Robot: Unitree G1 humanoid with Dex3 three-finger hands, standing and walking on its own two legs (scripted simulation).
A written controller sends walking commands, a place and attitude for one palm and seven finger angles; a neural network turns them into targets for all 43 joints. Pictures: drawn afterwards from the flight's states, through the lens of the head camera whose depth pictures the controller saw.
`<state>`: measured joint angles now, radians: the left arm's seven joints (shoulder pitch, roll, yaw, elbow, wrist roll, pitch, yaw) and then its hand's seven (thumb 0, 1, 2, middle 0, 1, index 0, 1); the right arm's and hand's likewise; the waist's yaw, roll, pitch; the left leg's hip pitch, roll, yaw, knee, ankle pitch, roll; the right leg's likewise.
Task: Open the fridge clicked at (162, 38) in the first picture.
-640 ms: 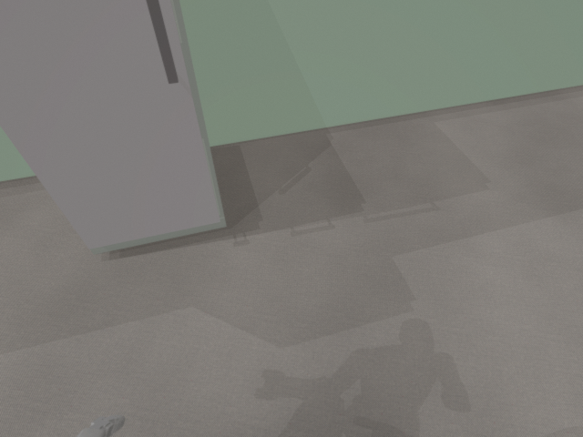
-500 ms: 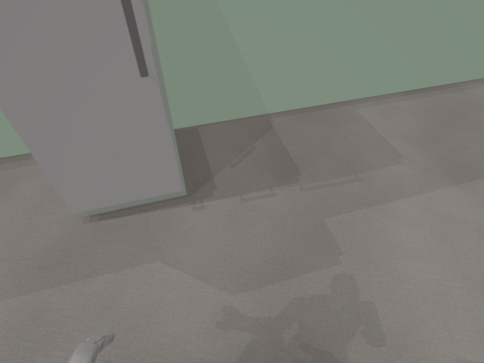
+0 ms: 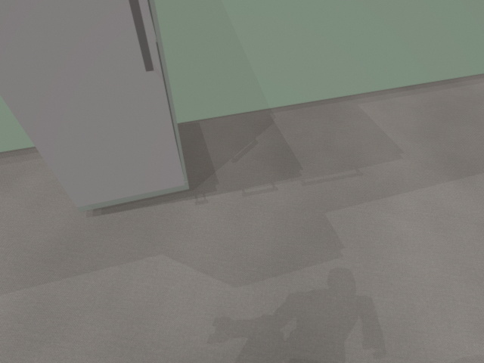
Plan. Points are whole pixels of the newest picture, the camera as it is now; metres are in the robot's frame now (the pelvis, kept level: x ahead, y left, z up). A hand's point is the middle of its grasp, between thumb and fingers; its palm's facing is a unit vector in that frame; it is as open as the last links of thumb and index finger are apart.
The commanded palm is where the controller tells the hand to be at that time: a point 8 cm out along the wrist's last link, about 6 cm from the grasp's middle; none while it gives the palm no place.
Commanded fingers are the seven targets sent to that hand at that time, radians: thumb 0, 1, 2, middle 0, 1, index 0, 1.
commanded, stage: stand and wait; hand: right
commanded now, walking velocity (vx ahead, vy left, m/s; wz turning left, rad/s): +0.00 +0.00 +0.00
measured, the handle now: out of the picture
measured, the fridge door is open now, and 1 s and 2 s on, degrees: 0 0 0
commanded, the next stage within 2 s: look at it before walking up in 0.42 s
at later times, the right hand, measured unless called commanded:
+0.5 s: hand out of the picture +0.08 -0.23 -0.15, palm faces -0.03 +0.94 -0.33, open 7.4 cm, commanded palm none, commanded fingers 0.00 -0.90 -0.90 0.20 0.30 0.20 0.30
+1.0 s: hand out of the picture +0.08 -0.24 -0.15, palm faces -0.03 +0.94 -0.34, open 7.4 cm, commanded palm none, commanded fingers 0.00 -0.90 -0.90 0.20 0.30 0.20 0.30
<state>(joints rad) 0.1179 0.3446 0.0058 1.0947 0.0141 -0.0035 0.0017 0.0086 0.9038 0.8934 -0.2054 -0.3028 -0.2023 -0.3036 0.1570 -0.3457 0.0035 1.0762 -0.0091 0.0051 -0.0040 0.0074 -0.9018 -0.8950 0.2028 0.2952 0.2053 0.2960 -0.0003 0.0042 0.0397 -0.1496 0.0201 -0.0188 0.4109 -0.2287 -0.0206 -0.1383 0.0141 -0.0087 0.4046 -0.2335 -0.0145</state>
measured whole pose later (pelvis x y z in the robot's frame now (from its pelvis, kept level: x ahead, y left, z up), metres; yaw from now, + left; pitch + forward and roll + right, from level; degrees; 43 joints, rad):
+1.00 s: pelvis +0.00 +0.01 +0.00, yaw +0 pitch -2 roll +0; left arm 0.10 0.34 0.00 1.11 0.01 -0.01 0.00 0.01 0.90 0.89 -0.21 -0.30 -0.20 -0.30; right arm 0.13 -0.34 0.00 1.09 -0.01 -0.01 0.00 0.01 -0.90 -0.90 0.20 0.30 0.21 0.30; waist 0.00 0.00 0.03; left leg -0.14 0.00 -0.02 0.37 -0.20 0.00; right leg -0.12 0.00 -0.01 0.36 -0.21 0.00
